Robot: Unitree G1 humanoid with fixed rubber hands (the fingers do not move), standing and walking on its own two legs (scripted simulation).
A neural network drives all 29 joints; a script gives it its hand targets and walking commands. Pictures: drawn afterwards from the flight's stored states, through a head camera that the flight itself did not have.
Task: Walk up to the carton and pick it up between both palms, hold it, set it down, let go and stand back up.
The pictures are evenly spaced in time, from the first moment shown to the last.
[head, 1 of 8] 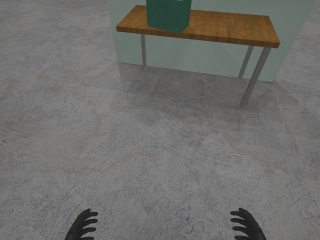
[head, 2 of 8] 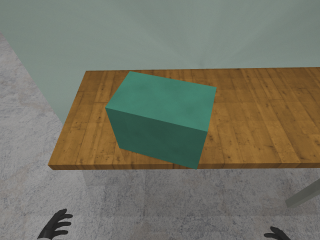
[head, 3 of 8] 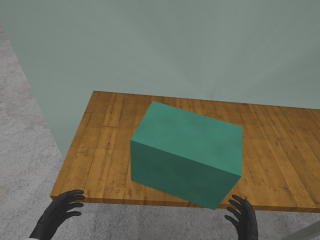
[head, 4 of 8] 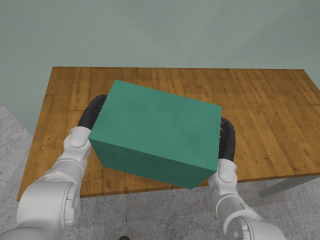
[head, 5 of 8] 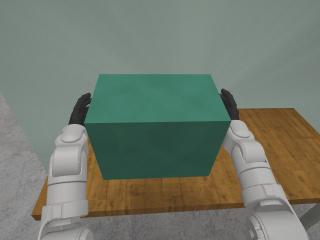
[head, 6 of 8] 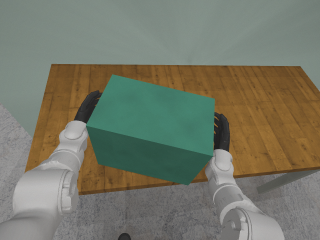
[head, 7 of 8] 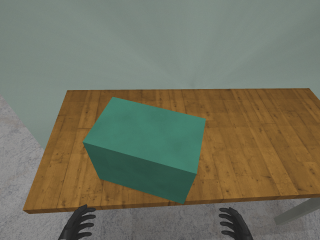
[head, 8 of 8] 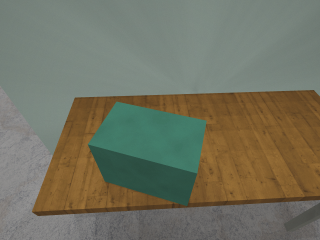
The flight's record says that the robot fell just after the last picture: no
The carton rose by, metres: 0.18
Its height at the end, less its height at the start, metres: +0.00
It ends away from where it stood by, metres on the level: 0.03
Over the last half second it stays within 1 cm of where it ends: yes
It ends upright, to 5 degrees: yes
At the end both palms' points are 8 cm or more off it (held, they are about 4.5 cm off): yes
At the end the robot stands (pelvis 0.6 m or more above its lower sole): yes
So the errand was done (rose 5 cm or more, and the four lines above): yes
